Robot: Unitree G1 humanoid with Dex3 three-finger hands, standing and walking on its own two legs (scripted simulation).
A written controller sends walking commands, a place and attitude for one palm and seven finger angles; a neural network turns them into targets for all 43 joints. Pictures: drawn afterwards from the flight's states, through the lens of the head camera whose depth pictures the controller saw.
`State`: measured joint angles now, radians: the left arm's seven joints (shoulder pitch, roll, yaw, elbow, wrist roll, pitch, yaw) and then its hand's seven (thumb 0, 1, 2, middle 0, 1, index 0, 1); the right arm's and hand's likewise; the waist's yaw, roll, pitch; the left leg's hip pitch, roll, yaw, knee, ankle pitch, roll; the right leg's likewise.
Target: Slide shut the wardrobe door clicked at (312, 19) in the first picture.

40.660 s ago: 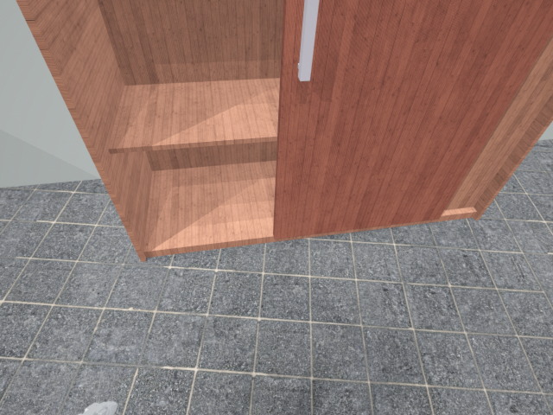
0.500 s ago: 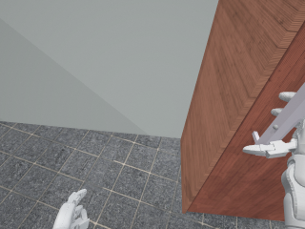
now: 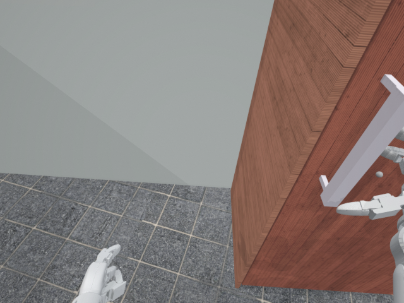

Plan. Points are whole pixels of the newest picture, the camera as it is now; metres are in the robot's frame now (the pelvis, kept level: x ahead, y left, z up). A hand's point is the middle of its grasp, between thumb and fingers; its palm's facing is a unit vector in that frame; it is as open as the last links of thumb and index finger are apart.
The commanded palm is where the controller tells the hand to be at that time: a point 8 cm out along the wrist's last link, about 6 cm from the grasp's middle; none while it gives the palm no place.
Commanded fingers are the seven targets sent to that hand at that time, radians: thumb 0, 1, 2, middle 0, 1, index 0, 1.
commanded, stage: slip the hand off the handle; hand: right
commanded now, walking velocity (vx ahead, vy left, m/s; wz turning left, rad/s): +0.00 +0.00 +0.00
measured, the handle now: (354, 149) +0.33 -0.26 +0.19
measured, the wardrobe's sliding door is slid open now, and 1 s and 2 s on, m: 0.00 0.00 0.00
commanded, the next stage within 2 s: draw the hand back to the body in 0.94 s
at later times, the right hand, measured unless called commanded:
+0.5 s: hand out of the picture +0.24 -0.30 +0.18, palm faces +0.44 +0.87 -0.22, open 14.7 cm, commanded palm +0.18 -0.34 +0.20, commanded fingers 0.00 0.55 -0.20 0.25 1.15 0.25 1.15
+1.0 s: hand out of the picture +0.14 -0.31 +0.18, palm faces +0.45 +0.85 -0.27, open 14.7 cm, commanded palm +0.09 -0.35 +0.20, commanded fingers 0.00 0.55 -0.20 0.25 1.15 0.25 1.15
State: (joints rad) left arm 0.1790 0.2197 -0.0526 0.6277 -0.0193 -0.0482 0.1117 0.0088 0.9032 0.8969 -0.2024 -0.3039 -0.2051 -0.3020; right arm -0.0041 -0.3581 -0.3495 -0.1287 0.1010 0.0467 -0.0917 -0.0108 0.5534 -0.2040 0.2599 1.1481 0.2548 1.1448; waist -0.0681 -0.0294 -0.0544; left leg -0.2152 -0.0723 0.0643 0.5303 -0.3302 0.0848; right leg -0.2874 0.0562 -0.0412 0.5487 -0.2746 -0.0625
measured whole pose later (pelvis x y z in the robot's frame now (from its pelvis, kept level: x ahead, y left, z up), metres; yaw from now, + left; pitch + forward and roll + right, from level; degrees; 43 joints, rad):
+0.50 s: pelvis -0.02 -0.01 +0.00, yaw +1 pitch +0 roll +1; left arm 0.23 0.24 -0.05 0.65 -0.02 -0.10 0.12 0.01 0.90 0.90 -0.20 -0.30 -0.20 -0.30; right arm 0.09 -0.39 -0.42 -0.12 0.17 -0.04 -0.01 -0.01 0.55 -0.20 0.26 1.15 0.26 1.15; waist -0.06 -0.03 -0.06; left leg -0.24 -0.08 0.05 0.54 -0.30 0.07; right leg -0.31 0.05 -0.06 0.57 -0.26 -0.08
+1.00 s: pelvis -0.02 -0.02 +0.00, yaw -1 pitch -1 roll +1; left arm 0.17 0.21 -0.08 0.63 -0.01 -0.17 0.11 0.01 0.90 0.90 -0.20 -0.30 -0.21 -0.30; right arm 0.41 -0.38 -0.46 -0.43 0.25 -0.04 0.07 -0.01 0.55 -0.20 0.26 1.15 0.26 1.15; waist -0.13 -0.04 -0.06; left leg -0.22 -0.06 0.09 0.55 -0.32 0.06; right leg -0.31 0.07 -0.02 0.60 -0.27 -0.09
